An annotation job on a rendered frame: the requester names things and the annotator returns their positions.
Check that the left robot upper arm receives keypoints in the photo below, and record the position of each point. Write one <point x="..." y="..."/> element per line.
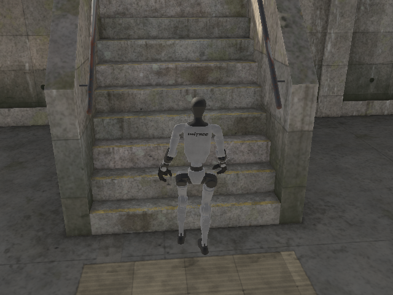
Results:
<point x="178" y="129"/>

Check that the left robot foot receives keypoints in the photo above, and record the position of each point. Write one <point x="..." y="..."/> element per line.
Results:
<point x="181" y="239"/>

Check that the robot right forearm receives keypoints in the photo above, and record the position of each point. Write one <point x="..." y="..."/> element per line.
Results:
<point x="222" y="160"/>

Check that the robot left forearm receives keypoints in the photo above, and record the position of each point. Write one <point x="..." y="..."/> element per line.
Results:
<point x="166" y="161"/>

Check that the right robot upper arm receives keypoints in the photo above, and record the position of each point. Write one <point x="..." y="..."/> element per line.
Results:
<point x="219" y="139"/>

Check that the robot left hand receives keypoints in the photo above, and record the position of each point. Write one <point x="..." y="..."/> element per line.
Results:
<point x="161" y="173"/>

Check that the robot right hand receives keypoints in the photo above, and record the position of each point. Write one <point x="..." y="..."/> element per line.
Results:
<point x="218" y="166"/>

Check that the robot left thigh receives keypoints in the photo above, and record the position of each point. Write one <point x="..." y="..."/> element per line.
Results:
<point x="182" y="182"/>

